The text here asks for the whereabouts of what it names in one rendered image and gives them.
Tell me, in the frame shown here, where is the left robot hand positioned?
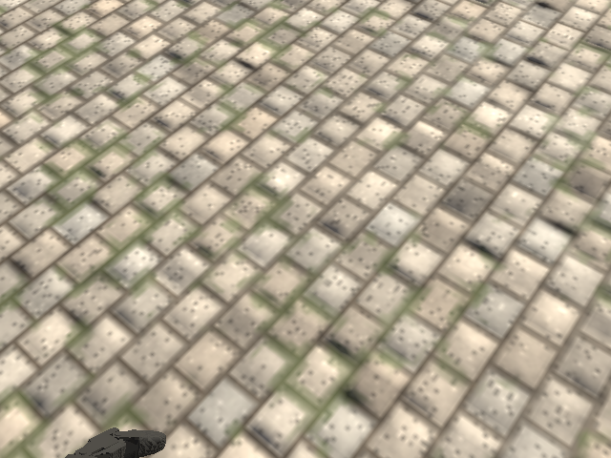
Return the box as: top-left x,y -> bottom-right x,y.
65,427 -> 166,458

